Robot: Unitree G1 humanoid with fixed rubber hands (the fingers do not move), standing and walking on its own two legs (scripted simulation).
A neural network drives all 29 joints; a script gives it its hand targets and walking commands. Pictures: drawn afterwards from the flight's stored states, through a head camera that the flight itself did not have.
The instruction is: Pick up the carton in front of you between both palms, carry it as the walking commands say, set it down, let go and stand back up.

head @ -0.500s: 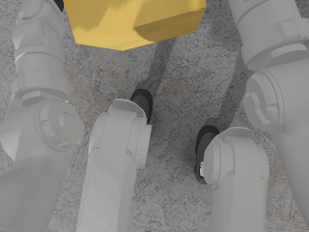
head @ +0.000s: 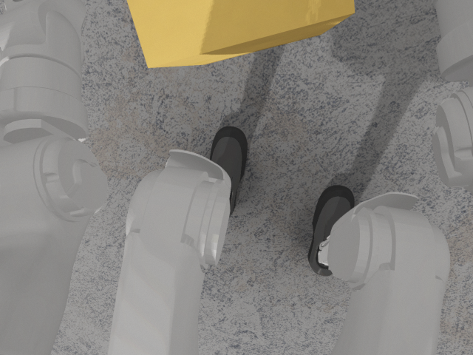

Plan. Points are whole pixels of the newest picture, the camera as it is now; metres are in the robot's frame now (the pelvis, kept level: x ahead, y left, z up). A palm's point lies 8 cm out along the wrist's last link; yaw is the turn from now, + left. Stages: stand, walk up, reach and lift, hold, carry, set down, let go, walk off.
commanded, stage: set down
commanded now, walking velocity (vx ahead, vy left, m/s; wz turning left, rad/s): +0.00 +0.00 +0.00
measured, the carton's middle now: out of the picture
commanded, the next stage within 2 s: let go in 0.92 s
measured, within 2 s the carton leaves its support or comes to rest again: neither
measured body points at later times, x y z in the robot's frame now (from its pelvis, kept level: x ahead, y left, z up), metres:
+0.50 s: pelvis +0.02 +0.00 +0.10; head +0.38 +0.06 +0.36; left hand +0.50 +0.35 -0.01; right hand +0.67 +0.00 -0.01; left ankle +0.16 +0.13 -0.36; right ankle +0.08 -0.12 -0.36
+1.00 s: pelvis +0.04 +0.00 +0.23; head +0.37 +0.06 +0.53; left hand +0.50 +0.35 +0.13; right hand +0.67 -0.01 +0.13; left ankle +0.16 +0.13 -0.36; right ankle +0.08 -0.12 -0.36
